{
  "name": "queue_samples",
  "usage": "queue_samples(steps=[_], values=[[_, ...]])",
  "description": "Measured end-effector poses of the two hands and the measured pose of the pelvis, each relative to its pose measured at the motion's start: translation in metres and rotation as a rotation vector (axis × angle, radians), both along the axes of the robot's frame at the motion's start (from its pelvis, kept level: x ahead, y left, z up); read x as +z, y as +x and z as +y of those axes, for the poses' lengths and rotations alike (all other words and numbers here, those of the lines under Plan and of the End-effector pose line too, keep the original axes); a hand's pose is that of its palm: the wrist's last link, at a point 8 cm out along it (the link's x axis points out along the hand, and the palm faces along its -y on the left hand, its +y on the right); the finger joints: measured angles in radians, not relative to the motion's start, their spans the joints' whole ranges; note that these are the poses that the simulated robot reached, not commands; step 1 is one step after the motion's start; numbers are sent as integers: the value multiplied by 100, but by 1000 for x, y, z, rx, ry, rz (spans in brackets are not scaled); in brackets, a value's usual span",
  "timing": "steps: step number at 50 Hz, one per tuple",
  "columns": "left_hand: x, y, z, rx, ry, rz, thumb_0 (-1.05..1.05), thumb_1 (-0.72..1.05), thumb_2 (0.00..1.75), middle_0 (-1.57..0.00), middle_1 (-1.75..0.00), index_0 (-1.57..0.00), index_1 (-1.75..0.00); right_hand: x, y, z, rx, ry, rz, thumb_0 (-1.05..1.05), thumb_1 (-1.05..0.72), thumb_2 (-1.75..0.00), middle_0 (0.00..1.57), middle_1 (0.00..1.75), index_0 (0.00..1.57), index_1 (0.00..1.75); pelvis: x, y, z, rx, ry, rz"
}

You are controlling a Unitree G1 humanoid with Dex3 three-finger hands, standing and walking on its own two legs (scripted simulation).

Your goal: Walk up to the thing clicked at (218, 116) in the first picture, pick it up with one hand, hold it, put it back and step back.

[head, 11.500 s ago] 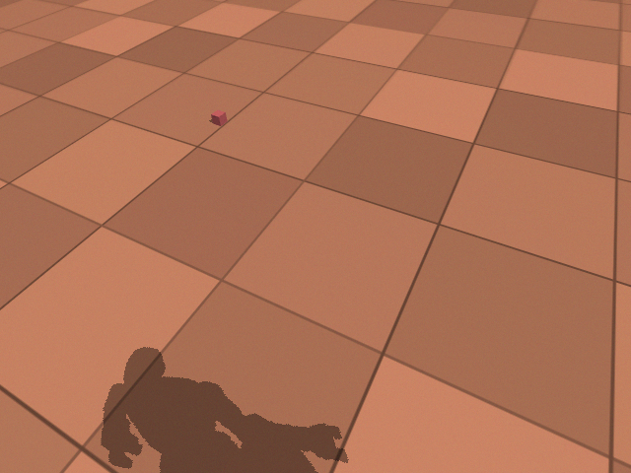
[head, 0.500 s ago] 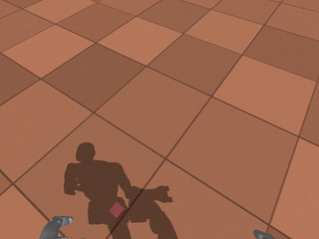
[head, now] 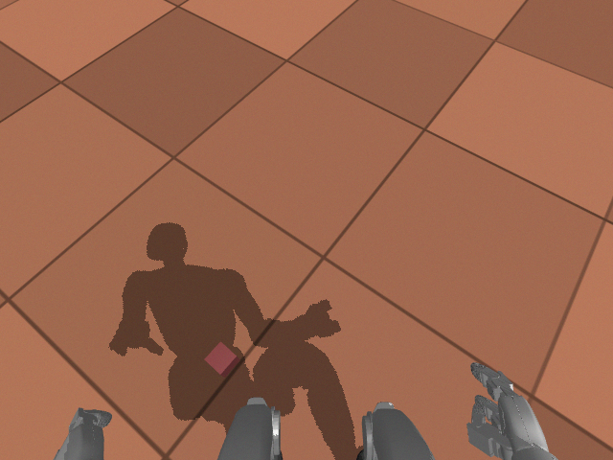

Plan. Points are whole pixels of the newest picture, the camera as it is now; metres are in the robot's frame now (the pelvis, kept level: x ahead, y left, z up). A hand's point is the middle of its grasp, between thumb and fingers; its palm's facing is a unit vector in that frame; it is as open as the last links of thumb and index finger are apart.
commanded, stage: rise first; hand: left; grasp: from above
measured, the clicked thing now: (222, 359) +0.36 +0.25 -0.62
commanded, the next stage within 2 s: approach in 1.96 s
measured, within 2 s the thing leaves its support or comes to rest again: neither
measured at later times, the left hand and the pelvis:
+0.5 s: hand (161, 397) +0.25 +0.31 -0.36, palm faces -0.18 -0.29 -0.94, open 13.6 cm; pelvis -0.07 -0.01 -0.20, yaw -3 degrees
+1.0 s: hand (185, 381) +0.29 +0.29 -0.45, palm faces -0.25 -0.33 -0.91, open 13.1 cm; pelvis -0.09 +0.00 -0.29, yaw -5 degrees
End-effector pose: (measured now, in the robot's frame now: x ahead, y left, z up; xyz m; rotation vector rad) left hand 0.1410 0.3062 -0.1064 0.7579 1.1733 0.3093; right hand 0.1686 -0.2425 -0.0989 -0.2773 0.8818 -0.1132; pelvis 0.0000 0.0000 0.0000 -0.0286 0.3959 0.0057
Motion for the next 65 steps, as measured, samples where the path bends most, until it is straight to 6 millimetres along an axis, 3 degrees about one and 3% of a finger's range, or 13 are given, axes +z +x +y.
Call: queue_samples(steps=[5,13,21,28,38,45,55,65], values=[[-37,12,6,-35,104,24,0,-58,105,-13,-93,-9,-97,-35,3,-1,35,-13,10,1,-89,-90,20,30,20,30,-31,-7,-3,0,1,70],[-107,49,1,-177,289,-2,0,-51,99,-13,-96,-11,-98,-114,-12,-12,67,-39,82,1,-87,-89,20,30,20,30,-97,-29,-5,-10,-7,176],[-174,91,2,-190,478,-56,0,-48,94,-13,-102,-15,-101,-198,-54,-20,101,-45,164,1,-90,-90,20,30,20,30,-172,-59,-10,-32,-13,221],[-209,112,0,-145,474,-74,0,-44,91,-15,-104,-18,-101,-249,-104,-15,94,0,227,1,-91,-90,20,30,20,30,-217,-82,-9,-44,-23,199],[-246,123,-4,-183,384,-33,0,-41,89,-20,-98,-21,-96,-280,-172,-7,42,52,301,1,-91,-90,20,30,20,30,-254,-92,1,-53,-41,170],[-275,137,-5,-222,394,-26,0,-38,86,-21,-96,-24,-94,-292,-203,-14,39,40,366,1,-91,-90,20,30,20,30,-276,-92,4,-53,-48,173],[-301,156,-15,-154,411,-38,0,-36,84,-23,-94,-25,-92,-314,-215,-27,65,59,428,1,-91,-90,20,30,20,30,-297,-90,0,-60,-36,182],[-310,176,-11,-150,408,-37,0,-34,82,-25,-93,-28,-90,-335,-215,-30,81,102,454,1,-92,-90,20,30,19,30,-313,-84,-5,-71,-31,183]])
